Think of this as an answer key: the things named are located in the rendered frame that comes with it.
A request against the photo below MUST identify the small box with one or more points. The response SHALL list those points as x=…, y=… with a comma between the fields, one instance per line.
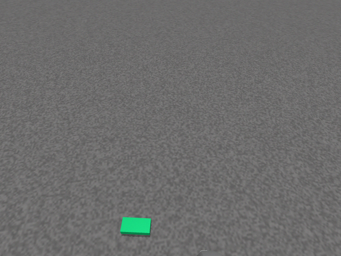
x=136, y=226

